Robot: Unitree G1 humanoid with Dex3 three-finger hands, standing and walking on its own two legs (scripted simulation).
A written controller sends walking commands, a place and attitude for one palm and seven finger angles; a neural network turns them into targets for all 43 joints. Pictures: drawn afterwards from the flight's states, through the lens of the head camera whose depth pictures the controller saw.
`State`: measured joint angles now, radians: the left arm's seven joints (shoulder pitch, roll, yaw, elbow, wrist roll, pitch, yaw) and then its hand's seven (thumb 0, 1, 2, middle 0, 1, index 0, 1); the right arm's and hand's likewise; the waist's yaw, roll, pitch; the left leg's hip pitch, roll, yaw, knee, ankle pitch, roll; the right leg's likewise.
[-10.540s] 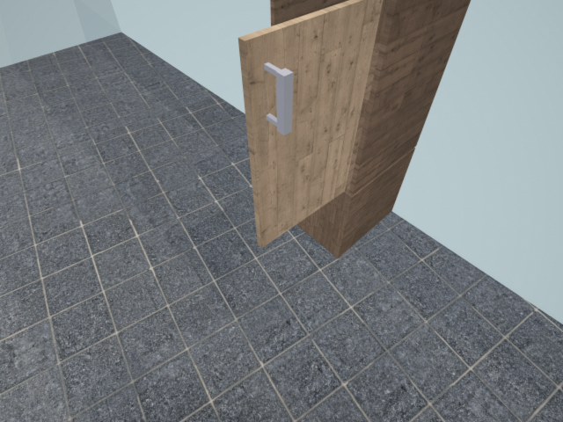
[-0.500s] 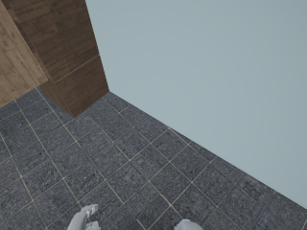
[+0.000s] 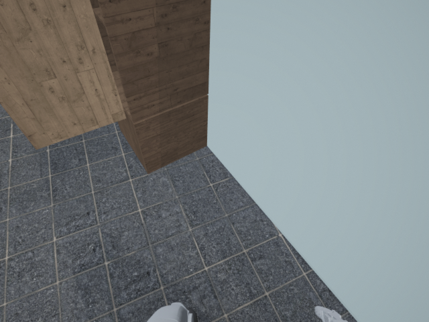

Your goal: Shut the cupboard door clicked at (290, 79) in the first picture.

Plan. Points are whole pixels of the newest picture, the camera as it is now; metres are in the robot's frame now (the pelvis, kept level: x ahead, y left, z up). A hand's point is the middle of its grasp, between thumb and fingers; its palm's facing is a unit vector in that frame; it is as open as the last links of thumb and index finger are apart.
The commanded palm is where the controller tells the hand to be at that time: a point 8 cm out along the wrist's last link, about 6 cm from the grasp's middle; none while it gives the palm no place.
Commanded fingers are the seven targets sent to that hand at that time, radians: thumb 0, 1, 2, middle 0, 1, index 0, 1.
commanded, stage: walk to a spot facing it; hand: left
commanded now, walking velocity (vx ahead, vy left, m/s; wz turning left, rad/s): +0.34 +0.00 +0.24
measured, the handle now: out of the picture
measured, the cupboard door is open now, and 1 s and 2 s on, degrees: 88 88 88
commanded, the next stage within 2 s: turn to face it in 0.14 s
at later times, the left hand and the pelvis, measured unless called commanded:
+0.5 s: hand (145, 238) +0.30 +0.20 -0.14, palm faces +0.07 -0.97 -0.22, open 7.3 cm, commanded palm none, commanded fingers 0.00 0.90 0.90 -0.20 -0.30 -0.20 -0.30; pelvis +0.20 +0.00 +0.01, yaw +5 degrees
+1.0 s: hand (118, 281) +0.21 +0.24 -0.18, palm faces +0.45 -0.87 -0.21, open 7.3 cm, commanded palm none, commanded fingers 0.00 0.90 0.90 -0.20 -0.30 -0.20 -0.30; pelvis +0.25 +0.03 +0.00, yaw +24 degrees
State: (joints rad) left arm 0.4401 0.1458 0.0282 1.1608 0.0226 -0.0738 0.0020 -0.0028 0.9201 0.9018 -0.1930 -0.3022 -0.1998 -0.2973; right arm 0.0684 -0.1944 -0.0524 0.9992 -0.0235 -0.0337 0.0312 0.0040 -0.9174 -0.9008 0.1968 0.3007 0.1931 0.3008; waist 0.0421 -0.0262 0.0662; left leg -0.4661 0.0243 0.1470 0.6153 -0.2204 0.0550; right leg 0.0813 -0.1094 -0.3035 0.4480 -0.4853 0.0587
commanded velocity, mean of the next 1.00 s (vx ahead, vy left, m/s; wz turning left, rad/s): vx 0.06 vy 0.00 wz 0.43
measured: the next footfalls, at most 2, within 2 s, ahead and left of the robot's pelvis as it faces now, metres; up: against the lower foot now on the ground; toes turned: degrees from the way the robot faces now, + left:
right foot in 0.52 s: +0.32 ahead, -0.11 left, +0.00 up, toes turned +0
left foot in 0.94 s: +0.28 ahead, +0.14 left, +0.00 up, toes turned +30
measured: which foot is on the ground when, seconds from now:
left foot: down 0.00-0.52, up 0.54-0.92, down 0.94-1.00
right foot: down 0.00-0.02, up 0.04-0.50, down 0.52-0.94, up 0.96-1.00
